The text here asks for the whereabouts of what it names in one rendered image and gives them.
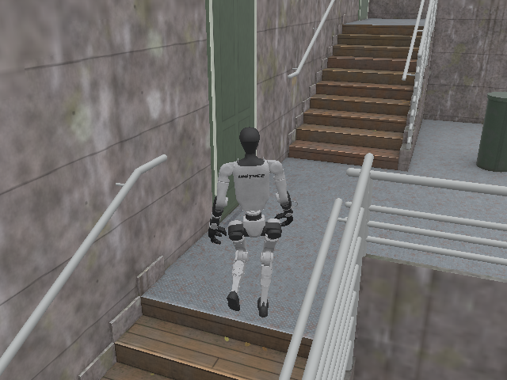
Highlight stairs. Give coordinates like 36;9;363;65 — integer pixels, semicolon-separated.
288;25;424;170
100;297;313;380

